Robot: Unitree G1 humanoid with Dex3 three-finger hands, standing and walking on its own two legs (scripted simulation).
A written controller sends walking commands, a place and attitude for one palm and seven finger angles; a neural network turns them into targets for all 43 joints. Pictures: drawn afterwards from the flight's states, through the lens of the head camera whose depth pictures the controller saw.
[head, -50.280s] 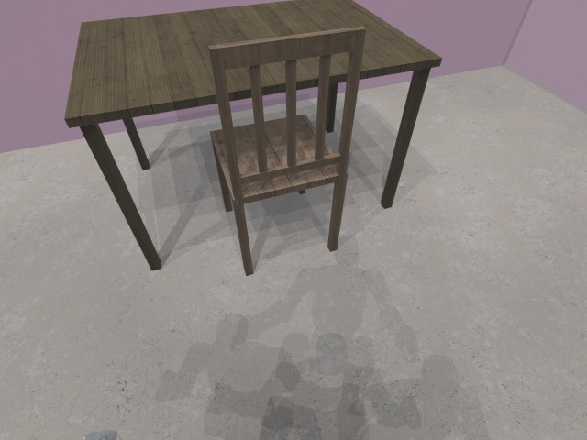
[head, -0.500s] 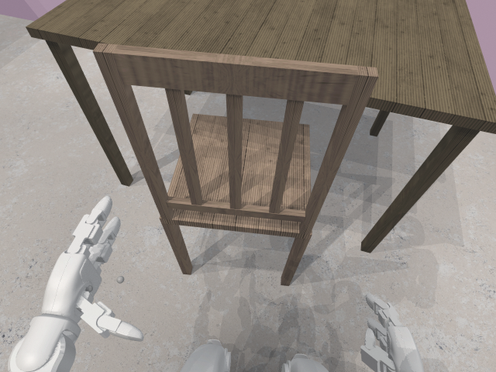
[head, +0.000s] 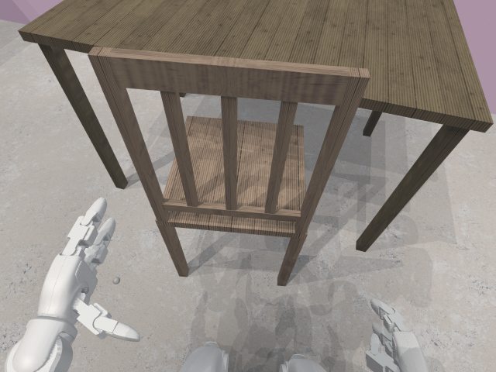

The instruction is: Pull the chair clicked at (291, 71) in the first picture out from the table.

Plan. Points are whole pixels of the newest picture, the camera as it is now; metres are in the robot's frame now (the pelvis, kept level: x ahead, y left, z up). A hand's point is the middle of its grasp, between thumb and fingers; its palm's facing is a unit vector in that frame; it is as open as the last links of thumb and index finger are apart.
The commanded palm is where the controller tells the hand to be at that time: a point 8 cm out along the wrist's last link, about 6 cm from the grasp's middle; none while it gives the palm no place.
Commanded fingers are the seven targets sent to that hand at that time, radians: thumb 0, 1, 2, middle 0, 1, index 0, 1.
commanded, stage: aim the fingers beside a spindle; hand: left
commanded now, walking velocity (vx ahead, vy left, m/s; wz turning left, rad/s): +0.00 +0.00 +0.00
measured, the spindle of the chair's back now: (230, 162) +0.50 +0.07 +0.00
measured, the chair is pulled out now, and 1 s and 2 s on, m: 0.12 0.12 0.12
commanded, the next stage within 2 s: none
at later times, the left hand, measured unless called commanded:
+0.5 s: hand (135, 265) +0.27 +0.19 +0.03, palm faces -0.04 -1.00 -0.05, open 16.9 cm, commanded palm +0.26 +0.24 +0.03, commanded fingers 0.00 -0.50 0.30 -0.06 -0.08 -0.06 -0.08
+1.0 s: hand (161, 244) +0.31 +0.16 +0.01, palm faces -0.05 -1.00 -0.04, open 16.9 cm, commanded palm +0.30 +0.22 +0.01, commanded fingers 0.00 -0.50 0.30 -0.06 -0.08 -0.06 -0.08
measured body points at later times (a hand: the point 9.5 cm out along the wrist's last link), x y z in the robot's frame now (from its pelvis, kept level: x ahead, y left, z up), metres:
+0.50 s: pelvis +0.00 +0.00 -0.01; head +0.07 +0.01 +0.43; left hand +0.26 +0.24 +0.03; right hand +0.17 -0.25 -0.09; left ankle +0.03 +0.09 -0.66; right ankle +0.01 -0.11 -0.66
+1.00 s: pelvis +0.00 -0.01 -0.02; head +0.08 +0.00 +0.42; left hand +0.31 +0.22 +0.02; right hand +0.15 -0.25 -0.12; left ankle +0.03 +0.09 -0.66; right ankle +0.01 -0.11 -0.66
